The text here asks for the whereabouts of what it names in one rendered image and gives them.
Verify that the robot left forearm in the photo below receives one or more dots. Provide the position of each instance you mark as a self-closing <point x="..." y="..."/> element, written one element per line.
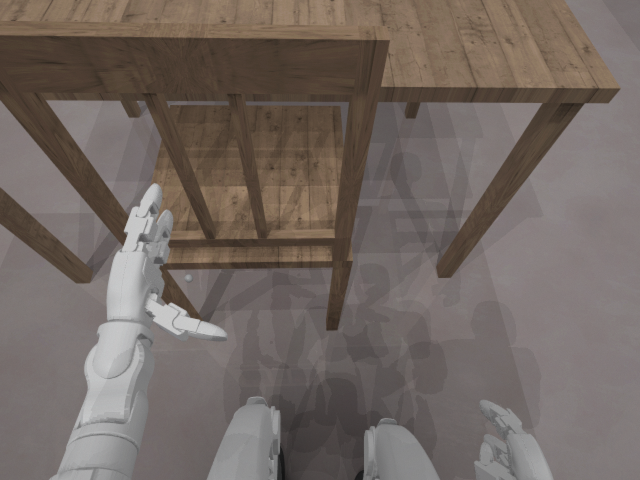
<point x="108" y="432"/>

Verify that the right robot thigh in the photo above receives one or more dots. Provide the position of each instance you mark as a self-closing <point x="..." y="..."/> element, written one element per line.
<point x="391" y="452"/>

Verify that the robot right hand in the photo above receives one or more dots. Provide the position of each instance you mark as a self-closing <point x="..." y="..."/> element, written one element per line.
<point x="521" y="458"/>

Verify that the robot thigh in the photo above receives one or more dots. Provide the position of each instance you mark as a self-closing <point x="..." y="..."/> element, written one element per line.
<point x="252" y="437"/>
<point x="391" y="452"/>

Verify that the left robot thigh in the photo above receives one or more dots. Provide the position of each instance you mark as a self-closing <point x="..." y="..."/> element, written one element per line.
<point x="252" y="437"/>

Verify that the table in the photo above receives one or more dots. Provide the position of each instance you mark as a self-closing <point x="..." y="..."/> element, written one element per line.
<point x="458" y="51"/>

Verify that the chair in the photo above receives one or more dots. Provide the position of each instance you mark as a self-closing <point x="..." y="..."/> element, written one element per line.
<point x="249" y="186"/>

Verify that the robot left hand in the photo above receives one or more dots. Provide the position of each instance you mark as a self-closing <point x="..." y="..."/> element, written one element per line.
<point x="135" y="272"/>

